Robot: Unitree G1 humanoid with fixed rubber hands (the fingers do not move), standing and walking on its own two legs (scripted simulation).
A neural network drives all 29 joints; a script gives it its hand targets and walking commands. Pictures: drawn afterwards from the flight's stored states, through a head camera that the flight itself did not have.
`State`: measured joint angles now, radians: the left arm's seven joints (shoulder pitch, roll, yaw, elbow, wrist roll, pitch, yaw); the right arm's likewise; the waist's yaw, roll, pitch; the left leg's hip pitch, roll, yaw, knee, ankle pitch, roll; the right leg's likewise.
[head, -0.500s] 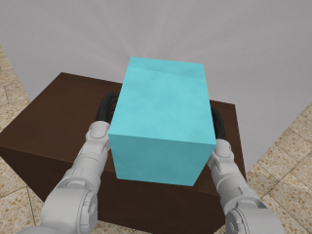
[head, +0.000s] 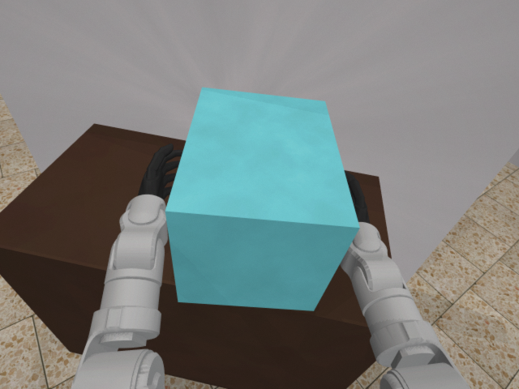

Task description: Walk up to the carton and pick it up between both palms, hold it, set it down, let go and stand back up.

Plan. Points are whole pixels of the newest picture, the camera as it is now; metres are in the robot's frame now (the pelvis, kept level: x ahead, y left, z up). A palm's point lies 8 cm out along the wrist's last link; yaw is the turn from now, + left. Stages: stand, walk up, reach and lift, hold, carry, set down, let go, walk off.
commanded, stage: reach and lift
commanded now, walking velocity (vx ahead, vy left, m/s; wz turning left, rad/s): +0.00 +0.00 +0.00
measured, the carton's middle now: (256, 195) +0.40 +0.00 +0.09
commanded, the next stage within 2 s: hold in 1.12 s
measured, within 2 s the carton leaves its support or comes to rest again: neither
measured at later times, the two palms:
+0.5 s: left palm (149, 181) +0.36 +0.16 +0.15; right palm (358, 201) +0.34 -0.15 +0.14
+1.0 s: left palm (146, 175) +0.36 +0.16 +0.16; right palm (358, 194) +0.35 -0.15 +0.15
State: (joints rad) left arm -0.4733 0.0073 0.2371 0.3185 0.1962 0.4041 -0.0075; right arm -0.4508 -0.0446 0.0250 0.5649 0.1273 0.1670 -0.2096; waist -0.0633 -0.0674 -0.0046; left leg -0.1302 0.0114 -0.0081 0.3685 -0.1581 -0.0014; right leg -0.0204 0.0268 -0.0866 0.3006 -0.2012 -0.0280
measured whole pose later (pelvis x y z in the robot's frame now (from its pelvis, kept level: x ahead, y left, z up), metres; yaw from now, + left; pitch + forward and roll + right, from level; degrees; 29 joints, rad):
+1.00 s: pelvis +0.00 +0.01 +0.00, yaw +0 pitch -4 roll -1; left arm -0.53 0.01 0.25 0.24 0.19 0.57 0.04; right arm -0.58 -0.07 0.00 0.52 0.16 0.35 -0.19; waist -0.07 -0.04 -0.05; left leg -0.14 0.01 0.00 0.36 -0.15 0.01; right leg -0.03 0.02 -0.08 0.29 -0.19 -0.02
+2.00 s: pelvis -0.02 +0.00 +0.00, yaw -1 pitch -6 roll -1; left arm -0.63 0.02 0.30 0.29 0.23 0.62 0.01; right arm -0.67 -0.07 -0.02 0.61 0.17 0.37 -0.18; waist -0.06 -0.04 -0.03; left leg -0.12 0.02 0.00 0.34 -0.12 0.00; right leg -0.04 0.03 -0.07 0.31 -0.18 -0.04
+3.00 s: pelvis -0.02 +0.00 +0.00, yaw -1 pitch -6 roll -1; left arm -0.55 -0.01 0.28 0.15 0.23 0.68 0.01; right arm -0.59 -0.07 0.00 0.50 0.18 0.40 -0.18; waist -0.07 -0.03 -0.02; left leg -0.11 0.01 0.00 0.35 -0.13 0.00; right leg -0.02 0.03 -0.08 0.31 -0.18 -0.03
